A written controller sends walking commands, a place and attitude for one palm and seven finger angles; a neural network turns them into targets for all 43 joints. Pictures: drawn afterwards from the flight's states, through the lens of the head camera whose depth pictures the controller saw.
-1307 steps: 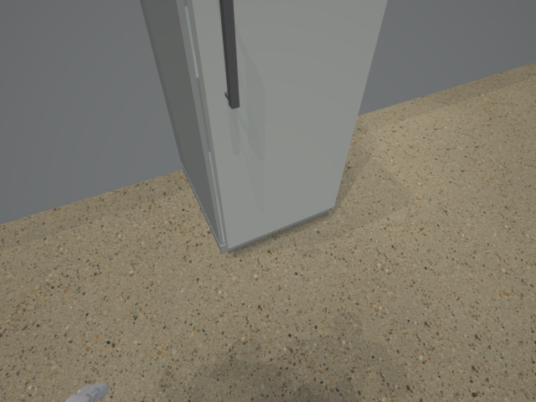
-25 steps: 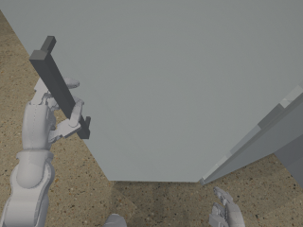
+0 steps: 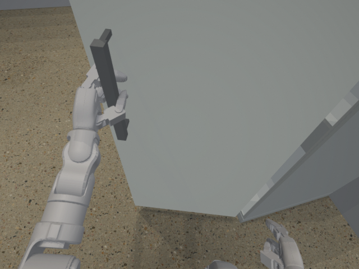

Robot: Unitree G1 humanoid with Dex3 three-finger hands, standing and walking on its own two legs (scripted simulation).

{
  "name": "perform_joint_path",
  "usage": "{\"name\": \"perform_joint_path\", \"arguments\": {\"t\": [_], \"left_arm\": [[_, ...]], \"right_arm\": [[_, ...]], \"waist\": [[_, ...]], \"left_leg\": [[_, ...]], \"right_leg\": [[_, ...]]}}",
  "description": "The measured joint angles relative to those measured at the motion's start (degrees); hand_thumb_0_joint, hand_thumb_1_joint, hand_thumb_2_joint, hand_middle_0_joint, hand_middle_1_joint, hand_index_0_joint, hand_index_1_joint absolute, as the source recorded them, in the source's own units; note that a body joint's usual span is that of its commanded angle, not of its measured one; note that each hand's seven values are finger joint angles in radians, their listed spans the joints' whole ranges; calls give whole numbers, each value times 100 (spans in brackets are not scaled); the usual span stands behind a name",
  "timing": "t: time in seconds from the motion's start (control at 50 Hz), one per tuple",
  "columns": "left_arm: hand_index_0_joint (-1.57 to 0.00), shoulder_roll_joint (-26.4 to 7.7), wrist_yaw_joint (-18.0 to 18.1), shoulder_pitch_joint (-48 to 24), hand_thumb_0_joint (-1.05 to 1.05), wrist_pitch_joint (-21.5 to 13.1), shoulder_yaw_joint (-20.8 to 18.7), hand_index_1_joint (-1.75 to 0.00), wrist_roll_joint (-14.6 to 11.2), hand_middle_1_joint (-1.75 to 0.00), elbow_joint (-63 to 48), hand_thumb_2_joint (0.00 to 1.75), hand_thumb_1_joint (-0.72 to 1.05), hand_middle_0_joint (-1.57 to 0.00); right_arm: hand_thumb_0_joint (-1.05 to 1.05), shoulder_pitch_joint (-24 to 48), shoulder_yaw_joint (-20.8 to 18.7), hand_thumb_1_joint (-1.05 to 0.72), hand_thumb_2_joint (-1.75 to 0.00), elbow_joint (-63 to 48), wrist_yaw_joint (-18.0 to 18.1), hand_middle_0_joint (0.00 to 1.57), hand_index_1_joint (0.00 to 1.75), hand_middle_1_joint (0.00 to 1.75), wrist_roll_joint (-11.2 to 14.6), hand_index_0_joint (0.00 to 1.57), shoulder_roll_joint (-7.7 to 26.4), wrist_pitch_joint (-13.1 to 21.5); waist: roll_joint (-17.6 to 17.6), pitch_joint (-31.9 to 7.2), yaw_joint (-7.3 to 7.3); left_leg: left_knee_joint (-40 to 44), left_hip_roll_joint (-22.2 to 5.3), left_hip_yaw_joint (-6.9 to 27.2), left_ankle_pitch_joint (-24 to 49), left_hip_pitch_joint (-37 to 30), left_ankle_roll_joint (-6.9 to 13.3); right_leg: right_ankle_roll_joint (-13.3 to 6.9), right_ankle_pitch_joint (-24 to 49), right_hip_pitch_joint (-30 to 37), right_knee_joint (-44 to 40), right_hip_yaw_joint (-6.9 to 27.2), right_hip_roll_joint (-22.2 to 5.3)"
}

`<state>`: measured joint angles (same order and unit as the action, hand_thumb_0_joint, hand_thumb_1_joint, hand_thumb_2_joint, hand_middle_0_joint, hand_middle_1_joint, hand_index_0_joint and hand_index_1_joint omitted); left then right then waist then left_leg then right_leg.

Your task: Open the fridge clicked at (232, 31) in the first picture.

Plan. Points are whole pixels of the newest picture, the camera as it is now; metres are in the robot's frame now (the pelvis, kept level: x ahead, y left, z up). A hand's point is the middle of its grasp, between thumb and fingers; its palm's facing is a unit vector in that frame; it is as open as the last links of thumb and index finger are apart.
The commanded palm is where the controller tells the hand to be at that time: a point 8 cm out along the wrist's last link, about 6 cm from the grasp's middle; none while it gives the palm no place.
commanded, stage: stop walking and hold the door back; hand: left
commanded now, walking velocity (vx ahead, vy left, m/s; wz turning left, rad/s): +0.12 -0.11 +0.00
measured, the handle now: (116, 93) +0.43 +0.16 +0.14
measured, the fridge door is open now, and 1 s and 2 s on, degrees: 68 68 67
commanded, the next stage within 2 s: loosen the grip on the handle in 0.32 s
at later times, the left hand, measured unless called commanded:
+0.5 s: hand (118, 102) +0.40 +0.15 +0.15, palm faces +0.04 -0.98 -0.18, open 6.2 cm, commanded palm +0.36 +0.20 +0.14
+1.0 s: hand (119, 110) +0.39 +0.15 +0.13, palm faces +0.08 -0.98 -0.18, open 14.1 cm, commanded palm +0.36 +0.20 +0.14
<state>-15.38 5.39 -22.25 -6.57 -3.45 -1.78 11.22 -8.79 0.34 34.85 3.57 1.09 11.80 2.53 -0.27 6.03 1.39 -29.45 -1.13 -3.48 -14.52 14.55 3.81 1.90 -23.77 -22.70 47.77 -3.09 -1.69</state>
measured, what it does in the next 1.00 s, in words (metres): steps on the spot: right foot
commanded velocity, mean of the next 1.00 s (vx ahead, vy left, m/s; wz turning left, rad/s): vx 0.02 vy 0.01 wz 0.00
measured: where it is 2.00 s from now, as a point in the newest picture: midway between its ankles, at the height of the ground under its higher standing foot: outside the picture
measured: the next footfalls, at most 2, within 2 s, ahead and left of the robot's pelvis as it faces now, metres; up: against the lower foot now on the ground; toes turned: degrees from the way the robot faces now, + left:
right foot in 0.16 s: +0.03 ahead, -0.14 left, +0.00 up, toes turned -4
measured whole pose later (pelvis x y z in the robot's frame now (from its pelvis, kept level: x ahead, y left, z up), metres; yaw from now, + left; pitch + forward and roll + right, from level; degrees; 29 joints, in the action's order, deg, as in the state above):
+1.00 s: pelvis -0.03 -0.03 -0.02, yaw -3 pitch +4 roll +0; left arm -20.8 -3.3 -31.7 -19.2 -12.6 -3.4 39.1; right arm -19.0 1.5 40.5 2.5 1.5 14.5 7.2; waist -0.1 -1.5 2.7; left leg -36.5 -2.0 -3.5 -14.7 25.6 0.7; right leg -0.5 -16.6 -23.8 36.6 -1.2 0.2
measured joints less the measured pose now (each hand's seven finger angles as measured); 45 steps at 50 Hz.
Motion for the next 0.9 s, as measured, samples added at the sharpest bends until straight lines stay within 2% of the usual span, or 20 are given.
{"name": "perform_joint_path", "arguments": {"t": [0.1,0.16,0.18,0.24,0.3,0.32,0.36,0.42,0.46,0.48,0.52,0.54,0.6,0.7,0.8,0.9], "left_arm": [[-38,-32,-38,-313,0,101,85,-139,-83,-140,229,80,65,-46],[-37,-191,-94,-435,-1,114,-2,-139,-122,-140,350,79,64,-46],[-37,-231,-95,-456,-1,80,-81,-139,-114,-140,414,79,64,-46],[-37,-250,-92,-443,-2,-4,-262,-140,-120,-140,669,80,63,-46],[-38,-205,-147,-561,-3,-43,-303,-140,-93,-140,972,81,63,-46],[-39,-186,-156,-596,-3,-43,-310,-140,-73,-140,1043,81,63,-46],[-39,-149,-167,-612,-2,-58,-330,-140,-54,-140,1139,81,64,-46],[-40,-107,-152,-545,-1,-141,-317,-140,-74,-140,1274,81,64,-46],[-39,-191,-420,-894,-2,-233,-355,-140,241,-140,1695,81,61,-46],[-40,-213,-557,-1099,-3,-197,-363,-140,279,-140,2016,80,58,-46],[-41,-180,-740,-1275,-3,-104,-549,-140,129,-140,2431,78,54,-46],[-41,-170,-754,-1259,-3,-128,-653,-140,38,-140,2501,76,52,-46],[-38,-194,-579,-1223,-2,-341,-758,-136,36,-140,2671,70,41,-45],[-34,-249,-357,-1222,0,-838,-751,-134,192,-139,2802,51,7,-45],[-35,-399,-486,-1274,0,-1040,-651,-132,145,-136,3014,34,-27,-42],[-34,-525,-714,-1181,0,-1214,-828,-128,-20,-131,3068,25,-45,-41]], "right_arm": [[1,-273,300,-90,-90,280,-30,20,30,30,-6,20,-291,9],[1,-329,431,-90,-90,396,-8,20,30,30,-21,21,-391,-34],[1,-283,450,-90,-90,449,4,20,30,30,-28,21,-378,-55],[1,-222,372,-90,-90,549,58,20,30,30,-10,21,-260,-123],[1,-256,270,-90,-90,605,136,20,30,30,9,21,-79,-124],[1,-264,239,-90,-90,606,160,20,30,30,8,21,-5,-123],[1,-267,161,-90,-90,597,199,20,30,30,-3,21,135,-132],[1,-292,25,-90,-90,530,228,20,30,30,9,21,290,-153],[1,-346,-114,-90,-90,505,91,20,30,30,-22,20,278,50],[1,-443,-154,-90,-90,497,-9,20,30,30,-11,20,252,206],[1,-594,-158,-90,-90,432,-161,20,30,30,-29,20,262,425],[1,-633,-141,-90,-90,386,-219,20,30,30,-40,20,287,477],[1,-669,-97,-90,-90,290,-334,20,30,30,-34,20,330,503],[1,-826,0,-90,-90,299,-357,20,30,30,10,20,267,441],[1,-951,137,-90,-90,490,-249,20,30,30,55,20,219,440],[1,-1010,185,-90,-90,581,-144,20,30,30,50,21,207,461]], "waist": [[-84,82,-190],[-13,63,-224],[-56,79,-209],[-258,83,-48],[-178,19,-12],[-134,4,21],[-23,-20,93],[55,-161,100],[186,-205,7],[284,-365,2],[344,-604,29],[327,-671,48],[227,-756,134],[206,-791,157],[130,-760,136],[69,-756,155]], "left_leg": [[90,-67,0,136,47,-63],[-220,0,-79,9,236,-108],[-379,-24,-98,-66,308,-127],[-601,-60,1,-337,360,-236],[-736,44,143,-802,354,-318],[-587,54,136,-672,290,-327],[-251,94,7,147,119,-284],[-150,141,-124,111,36,-95],[-138,150,-197,67,75,-67],[-59,193,-196,137,154,-91],[27,211,-190,245,243,-158],[2,194,-202,245,281,-160],[-212,109,-211,171,482,-135],[-518,64,-159,116,852,-175],[-682,19,-63,75,1067,-223],[-721,-43,-23,42,1128,-267]], "right_leg": [[-37,299,494,-1004,-39,177],[-114,833,1013,-2033,26,137],[-142,1126,1035,-2128,50,154],[-153,970,977,-1912,20,208],[-132,859,967,-1819,73,125],[-115,844,975,-1786,83,86],[-54,794,1002,-1695,123,-11],[17,808,1008,-1730,241,-56],[-28,858,899,-1670,312,-63],[-102,862,755,-1593,305,-102],[-193,886,621,-1569,296,-119],[-174,883,614,-1614,304,-107],[-63,903,469,-1553,315,-36],[-118,810,90,-1196,270,-3],[-158,775,-94,-1064,202,54],[-211,752,-151,-1059,200,139]]}}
